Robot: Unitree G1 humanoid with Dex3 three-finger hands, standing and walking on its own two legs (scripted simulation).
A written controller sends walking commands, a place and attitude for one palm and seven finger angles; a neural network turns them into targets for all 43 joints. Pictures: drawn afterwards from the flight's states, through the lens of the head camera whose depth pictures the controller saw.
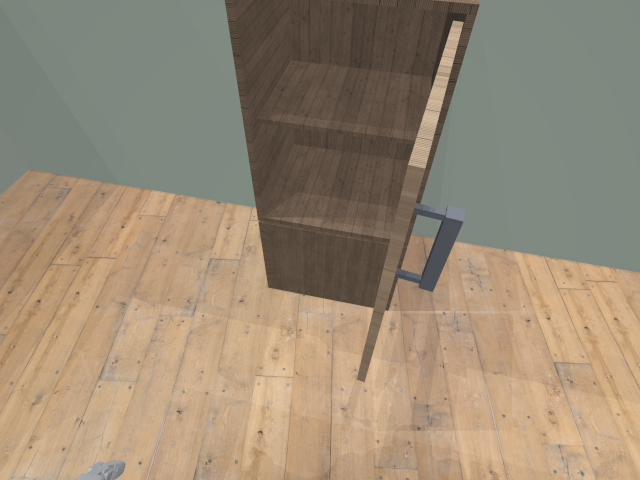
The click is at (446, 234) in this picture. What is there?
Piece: cupboard door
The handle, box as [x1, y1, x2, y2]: [395, 203, 464, 291]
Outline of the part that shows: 415,203 413,213 440,219 442,221 422,274 420,275 397,268 395,276 417,282 420,288 432,291 463,221 464,209 447,206 447,208 444,210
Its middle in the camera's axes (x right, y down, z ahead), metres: +0.15 +0.02 +0.54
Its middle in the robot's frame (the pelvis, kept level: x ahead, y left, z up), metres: +0.41 -0.12 +0.05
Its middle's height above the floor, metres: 0.83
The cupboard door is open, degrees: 83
